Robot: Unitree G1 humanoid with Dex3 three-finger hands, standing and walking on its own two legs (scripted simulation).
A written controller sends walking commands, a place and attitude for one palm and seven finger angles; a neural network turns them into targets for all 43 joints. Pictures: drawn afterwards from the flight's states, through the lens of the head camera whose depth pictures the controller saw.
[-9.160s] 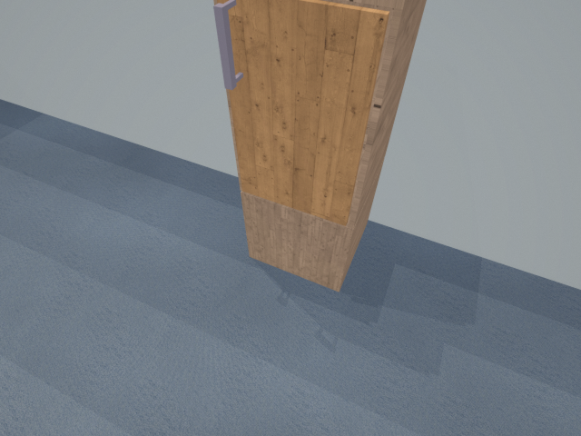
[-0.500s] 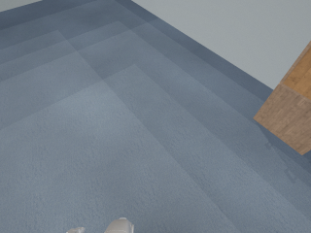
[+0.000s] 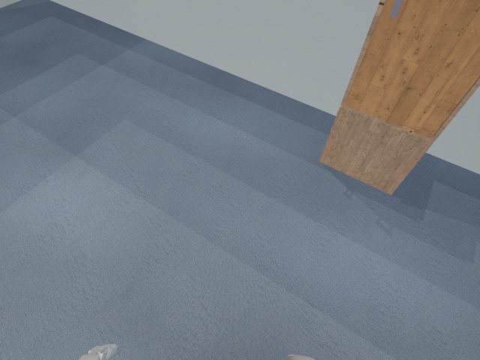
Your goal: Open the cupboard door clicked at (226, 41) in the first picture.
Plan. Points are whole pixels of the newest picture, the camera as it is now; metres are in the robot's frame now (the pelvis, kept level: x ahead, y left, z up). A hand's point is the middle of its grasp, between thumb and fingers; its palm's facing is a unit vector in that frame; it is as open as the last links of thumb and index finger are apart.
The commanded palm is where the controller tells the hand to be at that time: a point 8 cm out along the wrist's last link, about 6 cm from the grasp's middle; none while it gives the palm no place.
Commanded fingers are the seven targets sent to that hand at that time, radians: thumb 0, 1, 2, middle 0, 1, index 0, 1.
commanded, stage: turn to face it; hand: left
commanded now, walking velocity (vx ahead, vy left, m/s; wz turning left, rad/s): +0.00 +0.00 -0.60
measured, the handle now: out of the picture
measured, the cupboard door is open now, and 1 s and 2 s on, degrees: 0 0 0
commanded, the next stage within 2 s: take the last steps up to it in 0.74 s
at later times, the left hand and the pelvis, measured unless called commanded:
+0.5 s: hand (158, 352) +0.15 +0.16 -0.17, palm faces -0.23 -0.95 -0.20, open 7.4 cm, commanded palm none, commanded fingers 0.00 0.90 0.90 -0.20 -0.30 -0.20 -0.30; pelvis +0.04 -0.01 +0.00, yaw -16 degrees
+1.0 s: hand (199, 305) +0.24 +0.10 -0.16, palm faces -0.44 -0.86 -0.24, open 7.4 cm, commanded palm none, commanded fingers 0.00 0.90 0.90 -0.20 -0.30 -0.20 -0.30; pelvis +0.06 -0.04 -0.01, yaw -26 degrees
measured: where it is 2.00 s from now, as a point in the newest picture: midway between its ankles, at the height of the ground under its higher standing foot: (292, 319)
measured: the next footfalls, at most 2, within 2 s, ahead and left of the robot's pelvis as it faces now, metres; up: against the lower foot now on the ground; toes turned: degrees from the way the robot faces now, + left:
right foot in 0.06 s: +0.03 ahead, -0.13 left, +0.00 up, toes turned -7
left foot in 0.52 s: +0.12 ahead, +0.09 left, +0.00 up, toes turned -14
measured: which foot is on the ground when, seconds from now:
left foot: down 0.00-0.06, up 0.08-0.50, down 0.52-0.92, up 0.94-1.00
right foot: up 0.00-0.04, down 0.06-0.52, up 0.54-0.90, down 0.92-1.00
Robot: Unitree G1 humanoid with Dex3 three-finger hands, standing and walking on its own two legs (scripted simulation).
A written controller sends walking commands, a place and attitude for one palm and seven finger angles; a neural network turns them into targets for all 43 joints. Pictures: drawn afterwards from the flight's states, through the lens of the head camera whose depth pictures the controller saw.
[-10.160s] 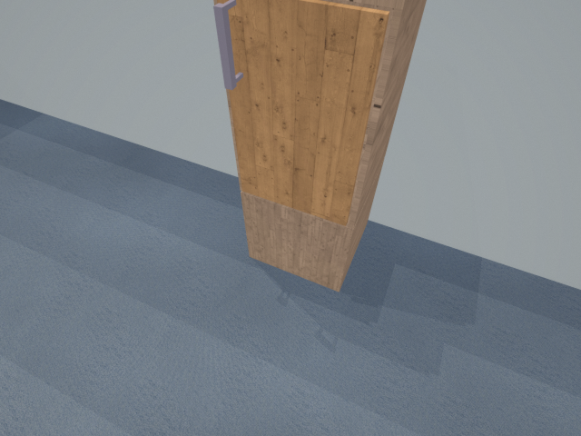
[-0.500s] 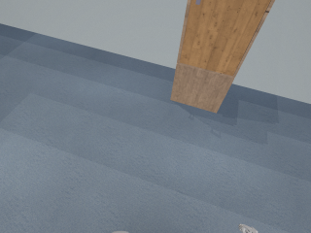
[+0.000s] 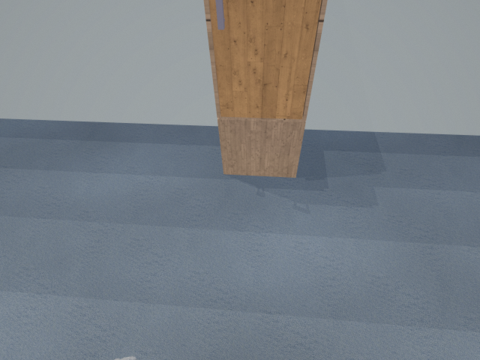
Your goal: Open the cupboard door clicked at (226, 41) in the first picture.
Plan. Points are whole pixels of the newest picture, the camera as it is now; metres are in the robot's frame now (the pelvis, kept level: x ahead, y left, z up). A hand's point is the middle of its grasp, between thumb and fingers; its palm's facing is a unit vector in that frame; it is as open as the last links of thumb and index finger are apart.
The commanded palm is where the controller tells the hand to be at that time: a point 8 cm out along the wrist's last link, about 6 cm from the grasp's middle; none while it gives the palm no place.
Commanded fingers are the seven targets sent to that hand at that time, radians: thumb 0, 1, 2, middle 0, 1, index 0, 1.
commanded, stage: take the last steps up to it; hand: left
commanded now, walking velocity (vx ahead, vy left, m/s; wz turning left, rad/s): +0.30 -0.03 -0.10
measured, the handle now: out of the picture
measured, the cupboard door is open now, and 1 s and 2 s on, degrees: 0 0 0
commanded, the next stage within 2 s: come to a stop and stand still in 1.28 s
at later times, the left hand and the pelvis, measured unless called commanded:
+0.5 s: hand (143, 359) +0.16 +0.20 -0.17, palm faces -0.04 -0.99 -0.16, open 7.4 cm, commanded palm none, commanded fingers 0.00 0.90 0.90 -0.20 -0.30 -0.20 -0.30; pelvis +0.13 +0.02 +0.01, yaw -4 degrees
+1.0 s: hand (197, 274) +0.32 +0.11 -0.16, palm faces +0.01 -0.98 -0.18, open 7.2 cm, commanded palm none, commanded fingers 0.00 0.90 0.90 -0.20 -0.30 -0.20 -0.30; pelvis +0.32 -0.06 +0.01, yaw -2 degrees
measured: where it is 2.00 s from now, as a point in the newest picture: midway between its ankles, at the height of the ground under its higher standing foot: (257, 288)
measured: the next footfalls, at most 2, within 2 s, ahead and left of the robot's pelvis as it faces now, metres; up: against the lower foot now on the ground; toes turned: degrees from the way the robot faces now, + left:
left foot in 0.30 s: +0.18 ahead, +0.12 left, +0.00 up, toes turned +5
right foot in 0.72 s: +0.30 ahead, -0.15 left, +0.00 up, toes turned -11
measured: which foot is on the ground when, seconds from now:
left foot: up 0.00-0.28, down 0.30-0.72, up 0.74-1.00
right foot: down 0.00-0.30, up 0.32-0.70, down 0.72-1.00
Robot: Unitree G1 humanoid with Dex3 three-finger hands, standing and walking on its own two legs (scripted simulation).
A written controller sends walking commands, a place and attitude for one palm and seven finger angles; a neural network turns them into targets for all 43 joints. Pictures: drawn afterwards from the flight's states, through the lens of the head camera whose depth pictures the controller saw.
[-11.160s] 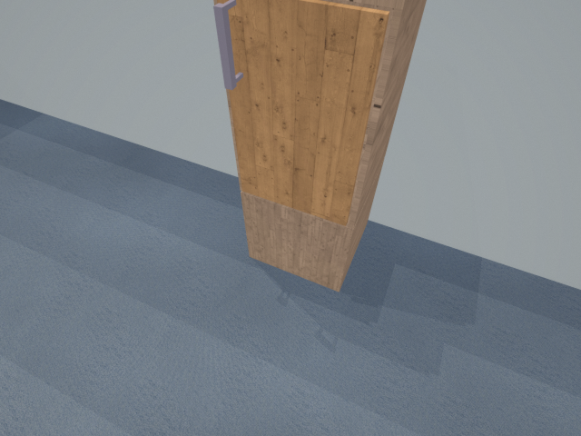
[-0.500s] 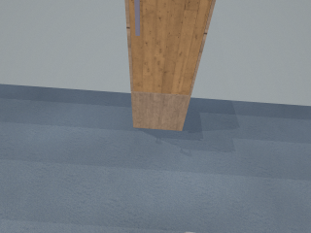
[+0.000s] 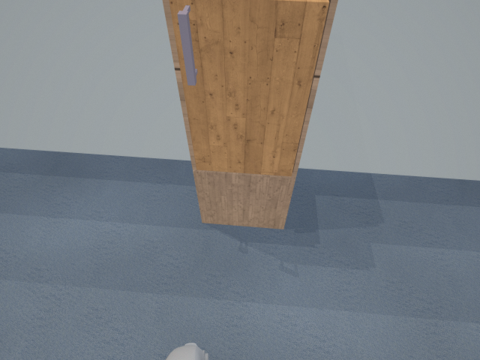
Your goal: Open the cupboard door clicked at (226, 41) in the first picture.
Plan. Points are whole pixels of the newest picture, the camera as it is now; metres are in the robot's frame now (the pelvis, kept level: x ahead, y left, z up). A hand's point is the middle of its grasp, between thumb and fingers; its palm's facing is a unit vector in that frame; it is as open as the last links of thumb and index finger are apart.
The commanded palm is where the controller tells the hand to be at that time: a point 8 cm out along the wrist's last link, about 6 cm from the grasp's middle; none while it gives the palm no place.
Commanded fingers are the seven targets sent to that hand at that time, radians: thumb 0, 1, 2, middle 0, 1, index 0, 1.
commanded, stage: take the last steps up to it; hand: left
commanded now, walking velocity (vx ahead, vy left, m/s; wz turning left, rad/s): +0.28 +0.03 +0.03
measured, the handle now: (189, 47) +0.77 +0.17 +0.14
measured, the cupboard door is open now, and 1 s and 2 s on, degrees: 0 0 0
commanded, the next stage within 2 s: come to a stop and stand still in 0.28 s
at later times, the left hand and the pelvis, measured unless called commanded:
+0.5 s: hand (144, 316) +0.23 +0.22 -0.18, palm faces +0.02 -0.98 -0.21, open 7.4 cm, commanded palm none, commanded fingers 0.00 0.90 0.90 -0.20 -0.30 -0.20 -0.30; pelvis +0.18 +0.03 -0.01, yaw +0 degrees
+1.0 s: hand (140, 310) +0.24 +0.23 -0.19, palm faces +0.04 -0.98 -0.20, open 7.4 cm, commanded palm none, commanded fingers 0.00 0.90 0.90 -0.20 -0.30 -0.20 -0.30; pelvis +0.18 +0.04 -0.01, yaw -1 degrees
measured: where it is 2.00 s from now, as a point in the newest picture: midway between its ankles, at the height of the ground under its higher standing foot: outside the picture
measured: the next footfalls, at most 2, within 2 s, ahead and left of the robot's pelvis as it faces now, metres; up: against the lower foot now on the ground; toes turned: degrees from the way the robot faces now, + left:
left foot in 0.18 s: +0.24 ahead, +0.14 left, +0.00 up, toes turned +4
right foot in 0.52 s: +0.28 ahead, -0.10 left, +0.00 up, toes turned -3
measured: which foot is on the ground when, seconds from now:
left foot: up 0.00-0.16, down 0.18-1.00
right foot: down 0.00-0.18, up 0.20-0.50, down 0.52-0.90, up 0.92-1.00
